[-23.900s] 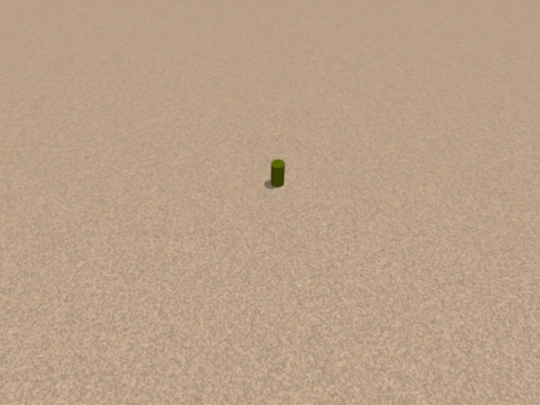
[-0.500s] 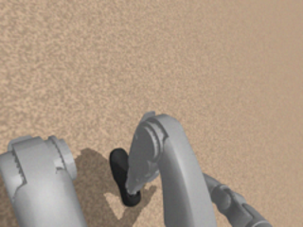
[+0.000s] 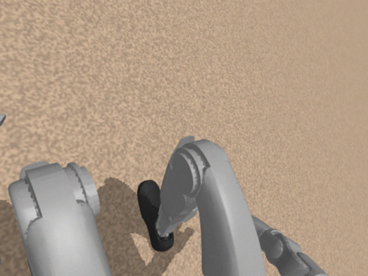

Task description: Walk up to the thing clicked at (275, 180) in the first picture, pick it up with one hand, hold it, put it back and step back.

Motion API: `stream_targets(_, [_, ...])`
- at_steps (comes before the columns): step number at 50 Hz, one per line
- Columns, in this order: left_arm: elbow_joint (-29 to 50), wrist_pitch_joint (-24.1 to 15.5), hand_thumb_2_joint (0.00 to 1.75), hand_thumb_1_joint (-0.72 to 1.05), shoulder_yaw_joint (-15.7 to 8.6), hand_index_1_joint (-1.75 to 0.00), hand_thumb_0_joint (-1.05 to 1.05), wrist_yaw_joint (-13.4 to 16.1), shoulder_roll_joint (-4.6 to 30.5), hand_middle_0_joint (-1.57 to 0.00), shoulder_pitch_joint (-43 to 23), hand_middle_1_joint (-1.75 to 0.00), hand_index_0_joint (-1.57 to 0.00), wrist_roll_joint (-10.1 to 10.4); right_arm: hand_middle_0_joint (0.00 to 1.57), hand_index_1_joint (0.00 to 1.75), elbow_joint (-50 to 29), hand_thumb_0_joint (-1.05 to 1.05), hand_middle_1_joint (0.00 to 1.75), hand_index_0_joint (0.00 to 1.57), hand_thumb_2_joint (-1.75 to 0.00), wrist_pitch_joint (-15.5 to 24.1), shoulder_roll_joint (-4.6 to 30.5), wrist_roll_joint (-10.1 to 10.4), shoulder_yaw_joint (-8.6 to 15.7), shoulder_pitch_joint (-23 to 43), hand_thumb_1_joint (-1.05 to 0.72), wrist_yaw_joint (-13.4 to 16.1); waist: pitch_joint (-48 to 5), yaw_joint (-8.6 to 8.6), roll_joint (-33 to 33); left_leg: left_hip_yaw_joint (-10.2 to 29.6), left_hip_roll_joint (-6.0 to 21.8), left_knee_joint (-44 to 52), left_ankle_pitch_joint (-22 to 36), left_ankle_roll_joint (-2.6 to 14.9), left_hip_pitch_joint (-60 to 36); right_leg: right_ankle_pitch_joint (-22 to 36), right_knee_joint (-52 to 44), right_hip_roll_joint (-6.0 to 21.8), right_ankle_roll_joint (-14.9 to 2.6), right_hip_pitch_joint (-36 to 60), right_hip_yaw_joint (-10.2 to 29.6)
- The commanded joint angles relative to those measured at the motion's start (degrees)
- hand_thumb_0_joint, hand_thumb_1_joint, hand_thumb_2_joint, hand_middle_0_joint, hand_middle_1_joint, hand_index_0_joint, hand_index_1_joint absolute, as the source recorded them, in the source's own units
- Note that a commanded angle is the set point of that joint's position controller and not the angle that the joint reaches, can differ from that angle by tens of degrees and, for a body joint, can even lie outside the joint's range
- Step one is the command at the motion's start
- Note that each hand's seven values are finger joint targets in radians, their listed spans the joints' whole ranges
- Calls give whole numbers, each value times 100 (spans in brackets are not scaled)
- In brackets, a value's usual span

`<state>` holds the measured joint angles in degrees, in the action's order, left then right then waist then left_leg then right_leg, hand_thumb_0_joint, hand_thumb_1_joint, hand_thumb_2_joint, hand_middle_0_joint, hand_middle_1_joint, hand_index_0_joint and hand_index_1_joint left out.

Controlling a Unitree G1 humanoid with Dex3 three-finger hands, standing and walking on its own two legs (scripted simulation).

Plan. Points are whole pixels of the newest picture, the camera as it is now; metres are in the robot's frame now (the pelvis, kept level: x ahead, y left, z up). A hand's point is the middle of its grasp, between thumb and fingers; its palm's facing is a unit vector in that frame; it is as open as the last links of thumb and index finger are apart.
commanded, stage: settle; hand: left
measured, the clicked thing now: out of the picture +0.44 +0.28 -0.21
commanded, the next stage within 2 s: lift in 1.56 s
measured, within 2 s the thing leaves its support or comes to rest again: neither
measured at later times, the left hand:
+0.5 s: hand out of the picture +0.41 +0.30 -0.06, palm faces +0.30 -0.95 -0.02, open 10.1 cm
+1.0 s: hand out of the picture +0.42 +0.28 +0.01, palm faces +0.29 -0.96 -0.04, open 10.1 cm
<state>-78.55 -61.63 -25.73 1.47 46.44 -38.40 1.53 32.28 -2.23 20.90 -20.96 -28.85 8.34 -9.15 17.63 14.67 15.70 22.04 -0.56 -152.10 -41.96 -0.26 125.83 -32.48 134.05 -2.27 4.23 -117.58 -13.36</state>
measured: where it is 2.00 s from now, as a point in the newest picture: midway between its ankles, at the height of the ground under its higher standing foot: (115, 254)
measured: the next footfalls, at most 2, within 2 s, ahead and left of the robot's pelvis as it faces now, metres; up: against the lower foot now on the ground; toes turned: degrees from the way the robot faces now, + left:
none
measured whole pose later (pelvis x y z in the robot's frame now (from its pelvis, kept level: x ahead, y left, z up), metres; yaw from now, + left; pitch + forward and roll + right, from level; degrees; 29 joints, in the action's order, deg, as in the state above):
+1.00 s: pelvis +0.02 -0.03 +0.05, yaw +10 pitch +31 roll -7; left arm -49.3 -34.2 -21.8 -11.1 25.5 -34.1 7.0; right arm 36.3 -3.5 17.9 -5.1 -5.2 -3.9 -4.7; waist -4.0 7.6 1.1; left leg 8.8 -0.2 -136.5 -41.1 -1.8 126.4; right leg -36.7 130.2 2.0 2.0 -124.3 -3.5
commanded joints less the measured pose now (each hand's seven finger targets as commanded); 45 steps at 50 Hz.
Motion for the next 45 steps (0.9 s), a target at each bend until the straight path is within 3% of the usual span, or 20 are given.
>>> stream_targets(1, [1950,-387,127,33,-79,-138,0,-24,1012,-126,-1545,-135,-124,64,20,30,-16,0,30,20,-91,-132,2078,66,933,-433,-92,100,-4098,579,-4232,-603,411,2379,1331,-271,-2969,1155,-641,-129,-479,1591,-504])
stream_targets(5, [2487,-33,125,33,107,-138,0,-125,834,-128,-1536,-136,-127,90,20,30,-24,0,30,20,-90,-143,1987,224,1128,-570,-91,113,-4242,457,-4294,-740,372,2481,1273,-243,-2811,1118,-704,-117,-520,1513,-396])
stream_targets(10, [2505,468,126,29,458,-141,0,-301,40,-130,-1168,-139,-130,269,20,30,-35,0,30,20,-90,-122,1891,473,1433,-773,-90,104,-4091,353,-3788,-837,296,2619,807,-148,-2361,821,-845,-78,-532,1229,-324])
stream_targets(14, [2841,760,124,25,618,-140,0,-447,-235,-129,-1178,-138,-128,321,20,30,-34,0,30,20,-90,-85,1753,669,1673,-891,-90,104,-4182,190,-3395,-897,251,2727,346,-55,-2073,465,-944,-51,-534,1034,-220])
stream_targets(19, [3519,1095,121,25,576,-137,0,-604,-388,-127,-1268,-135,-126,442,20,30,-31,0,30,20,-90,-50,1595,900,1989,-1104,-89,150,-4696,-114,-3387,-1087,186,2890,282,-3,-2086,327,-1015,-6,-570,1051,-28])
stream_targets(22, [3938,1258,121,24,426,-137,0,-578,-315,-127,-1541,-135,-126,436,20,30,-22,0,30,20,-90,-63,1539,1020,2149,-1217,-89,197,-4926,-254,-3643,-1051,200,3112,211,-45,-2418,238,-960,36,-622,749,39])
stream_targets(23, [3919,1312,122,25,547,-138,0,-597,-496,-127,-1500,-136,-127,449,20,30,-49,0,30,20,-90,-63,1503,1056,2187,-1217,-89,204,-4928,-236,-3678,-1068,178,3162,192,-44,-2408,223,-974,51,-628,729,57])
stream_targets(24, [4057,1356,122,27,427,-137,0,-578,-447,-127,-1583,-135,-126,447,20,30,-46,0,30,20,-90,-80,1498,1087,2243,-1316,-89,215,-5002,-249,-3664,-1063,174,3227,172,-53,-2468,195,-976,80,-625,703,77])
stream_targets(26, [4301,1434,121,25,469,-136,0,-608,-401,-126,-1588,-134,-125,386,20,30,-23,0,30,20,-90,-89,1402,1132,2320,-1313,-89,249,-5158,-405,-3822,-1165,164,3290,222,-57,-2562,188,-1000,97,-649,704,179])
stream_targets(30, [4439,1652,120,20,518,-136,0,-757,-626,-125,-1414,-134,-124,455,20,30,14,0,30,20,-90,-112,1277,1260,2465,-1527,-90,312,-5520,-435,-3723,-1332,117,3269,728,-36,-2690,504,-1077,132,-663,822,311])
stream_targets(37, [4144,1962,120,13,438,-138,0,-971,-890,-125,-1315,-136,-124,670,20,30,93,0,30,20,-90,-84,1136,1466,2644,-1747,-90,403,-5673,-424,-2829,-1613,26,3156,835,114,-2136,522,-1361,155,-605,1284,449])
stream_targets(38, [3721,2023,121,12,335,-138,0,-1006,-814,-125,-1073,-136,-125,647,20,30,164,0,30,20,-90,-104,1140,1488,2670,-1783,-90,415,-5553,-413,-2665,-1622,26,3151,717,139,-2027,386,-1416,154,-589,1271,463])
stream_targets(39, [4126,2001,122,15,467,-139,0,-1077,-939,-126,-1340,-137,-125,669,20,30,85,0,30,20,-90,-82,1106,1493,2701,-1777,-90,428,-5710,-415,-2583,-1652,21,3158,800,146,-2066,454,-1455,151,-586,1383,468])
stream_targets(43, [4253,2083,120,11,205,-137,0,-1206,-654,-124,-1410,-135,-124,635,20,30,64,0,30,20,-90,-53,1002,1529,2780,-1843,-90,468,-6225,-626,-2536,-1842,0,3125,976,167,-2099,551,-1566,185,-562,1849,641])
stream_targets(44, [3478,2183,120,11,42,-137,0,-1225,-640,-124,-722,-135,-123,634,20,30,85,0,30,20,-90,-68,997,1563,2757,-1804,-90,493,-5980,-706,-2425,-1876,0,3186,847,181,-2043,389,-1614,190,-561,1750,664])
stream_targets(45, [4575,2079,121,12,204,-137,0,-1270,-691,-123,-1671,-135,-122,709,20,30,23,0,30,20,-90,-43,995,1546,2832,-1813,-90,497,-6246,-636,-2614,-1899,5,3183,819,169,-2108,396,-1635,187,-572,1816,690])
